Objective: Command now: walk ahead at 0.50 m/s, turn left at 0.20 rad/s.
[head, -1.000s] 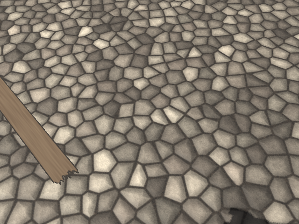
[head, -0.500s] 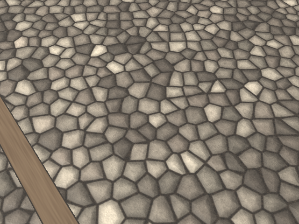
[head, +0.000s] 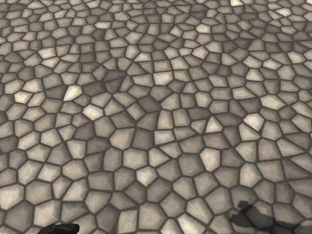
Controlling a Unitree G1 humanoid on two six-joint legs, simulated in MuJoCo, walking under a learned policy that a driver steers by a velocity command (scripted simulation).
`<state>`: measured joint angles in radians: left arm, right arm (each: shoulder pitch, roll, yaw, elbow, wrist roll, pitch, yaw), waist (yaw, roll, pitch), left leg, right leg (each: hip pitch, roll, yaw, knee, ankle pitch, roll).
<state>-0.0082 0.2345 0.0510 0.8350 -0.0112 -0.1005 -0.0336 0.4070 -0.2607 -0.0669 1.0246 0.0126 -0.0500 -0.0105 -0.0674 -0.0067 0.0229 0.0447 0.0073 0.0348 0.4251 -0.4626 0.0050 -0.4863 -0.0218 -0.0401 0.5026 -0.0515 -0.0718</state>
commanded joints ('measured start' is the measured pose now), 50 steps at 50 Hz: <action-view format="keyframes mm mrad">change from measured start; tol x16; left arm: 1 437 302 87 66 14 -1 11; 6 187 94 29 37 27 -18 15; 26 254 240 76 70 -15 53 69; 28 326 68 23 -7 29 17 56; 44 -85 105 27 -143 15 -14 30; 50 79 186 55 -124 33 -35 23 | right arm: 1 98 25 27 -81 2 -30 5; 3 -67 -143 -18 -99 44 -52 5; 21 -426 -22 -8 -271 9 6 58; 24 -384 -66 -27 -296 13 12 71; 27 2 -226 -109 -212 19 22 44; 50 -135 -135 -50 -319 7 27 -32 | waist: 1 151 -310 -424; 5 112 -49 -65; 19 130 -15 81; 26 -60 -78 -98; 28 -9 296 -261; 29 -46 171 -403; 33 62 34 -97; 50 103 129 -125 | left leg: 1 -658 -65 -76 775 -118 33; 15 -724 132 -102 418 496 23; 21 -774 99 -2 239 449 58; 26 -323 -63 107 162 305 165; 27 -22 -11 -36 114 317 214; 29 398 343 -889 -141 122 461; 32 33 206 -463 -150 381 296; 36 -207 160 -360 -205 550 302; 43 -304 68 -268 -164 546 203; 50 -196 24 -387 216 641 93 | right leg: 1 928 -420 702 -137 -178 -249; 8 339 -250 156 -359 -26 -110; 21 564 -272 -157 -333 232 -71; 26 550 -245 -224 147 789 -3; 27 331 -203 -226 436 530 47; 28 -147 29 -166 858 -405 124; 29 -276 59 112 963 -534 96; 42 -53 -14 78 110 107 131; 50 237 13 104 -125 206 39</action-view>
